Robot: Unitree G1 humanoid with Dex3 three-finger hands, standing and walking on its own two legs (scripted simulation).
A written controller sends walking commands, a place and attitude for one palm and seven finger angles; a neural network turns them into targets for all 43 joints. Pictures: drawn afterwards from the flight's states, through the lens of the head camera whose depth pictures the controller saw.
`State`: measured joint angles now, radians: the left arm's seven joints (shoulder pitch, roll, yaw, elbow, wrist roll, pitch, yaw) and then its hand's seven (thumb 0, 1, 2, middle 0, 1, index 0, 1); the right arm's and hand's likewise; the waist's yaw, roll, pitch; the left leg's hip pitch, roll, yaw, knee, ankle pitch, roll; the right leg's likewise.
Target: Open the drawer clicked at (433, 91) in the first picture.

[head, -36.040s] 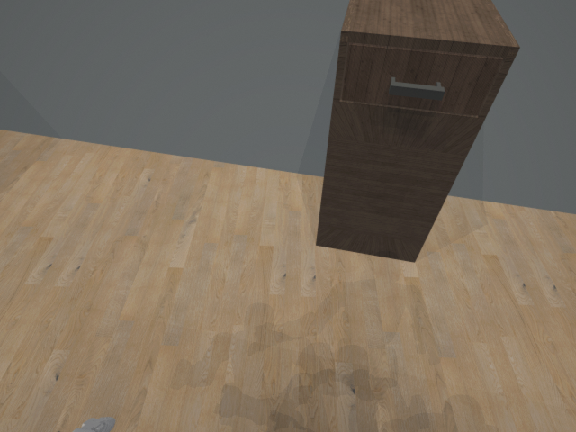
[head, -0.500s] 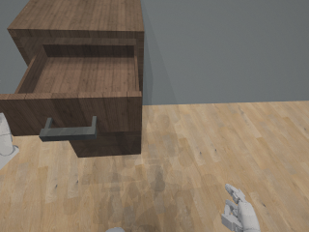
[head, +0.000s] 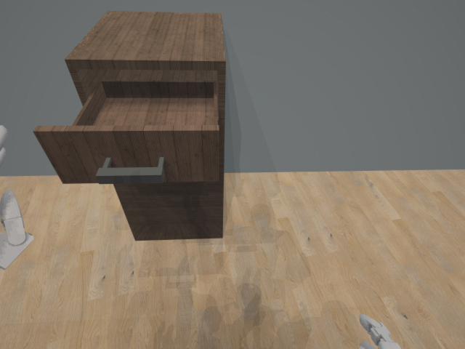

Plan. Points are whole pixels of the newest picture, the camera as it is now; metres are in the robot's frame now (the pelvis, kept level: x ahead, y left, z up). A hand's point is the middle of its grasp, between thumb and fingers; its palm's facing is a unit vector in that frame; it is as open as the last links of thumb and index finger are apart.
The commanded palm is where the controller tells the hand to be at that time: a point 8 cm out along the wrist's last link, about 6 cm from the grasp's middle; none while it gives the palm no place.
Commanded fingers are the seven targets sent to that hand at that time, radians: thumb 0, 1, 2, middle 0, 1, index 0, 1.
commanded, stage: stop stepping back and stand still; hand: left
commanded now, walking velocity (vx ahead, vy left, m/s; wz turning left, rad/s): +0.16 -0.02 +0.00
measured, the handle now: (133, 168) +0.48 +0.24 +0.03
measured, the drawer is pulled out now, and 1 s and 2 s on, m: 0.28 0.28 0.28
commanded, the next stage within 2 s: let the arm hang, fingers relaxed in 0.26 s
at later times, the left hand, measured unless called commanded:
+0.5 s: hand (86, 292) +0.22 +0.25 +0.00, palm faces +0.20 -0.90 -0.40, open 7.4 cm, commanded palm none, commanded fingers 0.00 0.90 0.90 -0.20 -0.30 -0.20 -0.30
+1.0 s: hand out of the picture -0.05 +0.21 -0.16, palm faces +0.00 -0.97 -0.24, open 7.3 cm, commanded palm none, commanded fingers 0.00 0.90 0.90 -0.20 -0.30 -0.20 -0.30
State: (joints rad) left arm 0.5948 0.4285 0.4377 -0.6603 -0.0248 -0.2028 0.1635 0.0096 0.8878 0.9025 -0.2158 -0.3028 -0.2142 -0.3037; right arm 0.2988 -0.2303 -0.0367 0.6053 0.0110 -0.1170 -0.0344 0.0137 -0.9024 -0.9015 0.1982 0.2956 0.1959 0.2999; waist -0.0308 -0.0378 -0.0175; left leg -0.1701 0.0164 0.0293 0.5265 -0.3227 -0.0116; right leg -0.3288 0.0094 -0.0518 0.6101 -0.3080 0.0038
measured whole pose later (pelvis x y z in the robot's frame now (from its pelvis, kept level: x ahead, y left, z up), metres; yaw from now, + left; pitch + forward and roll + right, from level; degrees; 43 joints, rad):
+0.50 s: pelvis +0.00 +0.02 +0.00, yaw +1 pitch +0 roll +0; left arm 0.28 0.28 0.15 0.18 0.03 -0.01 0.04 0.00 0.90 0.90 -0.20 -0.30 -0.20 -0.30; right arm 0.19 -0.22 -0.01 0.79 -0.01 -0.05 0.01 0.01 -0.90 -0.90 0.20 0.30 0.20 0.30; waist 0.00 0.05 -0.05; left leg -0.31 -0.02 0.04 0.62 -0.31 0.03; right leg -0.30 0.00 -0.03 0.62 -0.32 -0.01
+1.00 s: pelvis -0.01 +0.03 +0.01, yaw -1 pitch -3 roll +0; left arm 0.33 0.18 0.00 1.14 0.01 0.02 0.04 -0.01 0.93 0.90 -0.20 -0.30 -0.20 -0.30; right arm 0.34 -0.15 0.00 1.11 -0.01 0.02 -0.03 0.01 -0.91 -0.90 0.20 0.30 0.19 0.30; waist -0.01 0.03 0.08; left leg -0.17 -0.01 0.06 0.42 -0.21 0.04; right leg -0.17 0.01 0.00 0.40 -0.19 0.00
